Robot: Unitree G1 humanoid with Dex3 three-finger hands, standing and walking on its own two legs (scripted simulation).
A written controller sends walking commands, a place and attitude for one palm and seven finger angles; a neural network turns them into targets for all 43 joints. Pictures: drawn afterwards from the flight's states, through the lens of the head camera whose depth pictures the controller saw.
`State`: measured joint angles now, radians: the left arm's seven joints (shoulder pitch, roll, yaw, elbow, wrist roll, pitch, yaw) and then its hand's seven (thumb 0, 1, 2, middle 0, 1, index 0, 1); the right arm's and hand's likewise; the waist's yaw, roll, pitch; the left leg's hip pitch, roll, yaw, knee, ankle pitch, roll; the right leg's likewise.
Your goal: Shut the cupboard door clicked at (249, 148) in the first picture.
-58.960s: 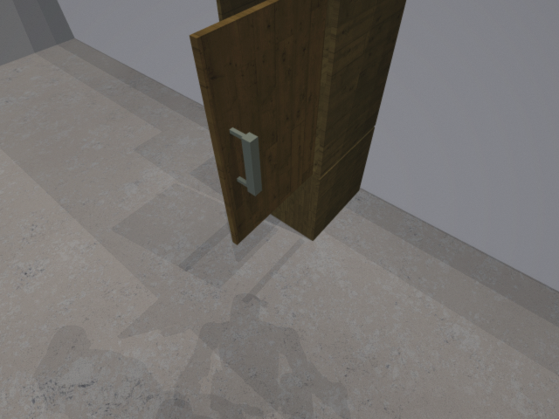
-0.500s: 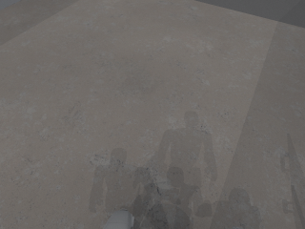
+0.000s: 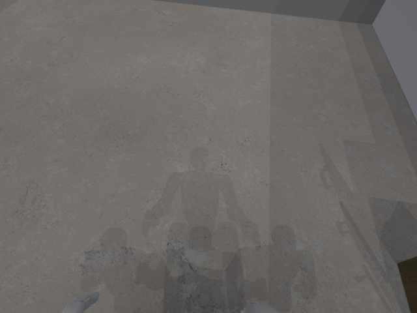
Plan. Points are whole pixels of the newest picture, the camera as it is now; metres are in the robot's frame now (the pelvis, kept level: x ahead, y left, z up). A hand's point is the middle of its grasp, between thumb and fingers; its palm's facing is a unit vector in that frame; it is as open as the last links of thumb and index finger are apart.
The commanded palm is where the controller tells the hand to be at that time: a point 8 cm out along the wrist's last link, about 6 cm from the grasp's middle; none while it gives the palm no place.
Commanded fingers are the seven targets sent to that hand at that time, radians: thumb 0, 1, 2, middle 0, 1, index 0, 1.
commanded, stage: turn to face it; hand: left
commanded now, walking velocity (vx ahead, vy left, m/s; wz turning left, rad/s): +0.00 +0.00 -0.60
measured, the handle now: out of the picture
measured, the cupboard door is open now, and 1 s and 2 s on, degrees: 23 23 23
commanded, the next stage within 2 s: take the last steps up to it in 2.00 s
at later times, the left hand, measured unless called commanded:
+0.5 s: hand (143, 309) +0.14 +0.15 -0.17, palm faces -0.23 -0.95 -0.20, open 7.4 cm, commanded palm none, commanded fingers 0.00 0.90 0.90 -0.20 -0.30 -0.20 -0.30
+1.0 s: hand (181, 257) +0.25 +0.08 -0.16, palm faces -0.56 -0.78 -0.26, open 7.4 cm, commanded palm none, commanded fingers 0.00 0.90 0.90 -0.20 -0.30 -0.20 -0.30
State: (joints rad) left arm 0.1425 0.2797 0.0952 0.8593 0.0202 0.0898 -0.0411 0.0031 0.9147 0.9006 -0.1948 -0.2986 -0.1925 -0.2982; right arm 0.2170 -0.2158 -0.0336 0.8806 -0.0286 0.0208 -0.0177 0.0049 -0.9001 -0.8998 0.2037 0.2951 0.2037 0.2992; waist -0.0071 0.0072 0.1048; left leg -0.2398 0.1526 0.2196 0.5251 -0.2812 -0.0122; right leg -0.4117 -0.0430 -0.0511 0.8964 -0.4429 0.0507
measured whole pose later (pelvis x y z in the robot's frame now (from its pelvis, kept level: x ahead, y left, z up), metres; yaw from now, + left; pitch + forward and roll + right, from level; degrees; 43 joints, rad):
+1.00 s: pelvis +0.03 -0.03 -0.02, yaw -35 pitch +1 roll +0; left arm 0.13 0.26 0.07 0.87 0.02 0.07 -0.04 0.00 0.91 0.90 -0.20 -0.30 -0.19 -0.30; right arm 0.27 -0.24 -0.05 0.91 -0.02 0.03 -0.01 0.01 -0.90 -0.90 0.20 0.30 0.20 0.30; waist -0.02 0.03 0.09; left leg -0.24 0.18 0.27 0.65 -0.39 -0.05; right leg -0.30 -0.03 -0.08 0.62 -0.31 0.01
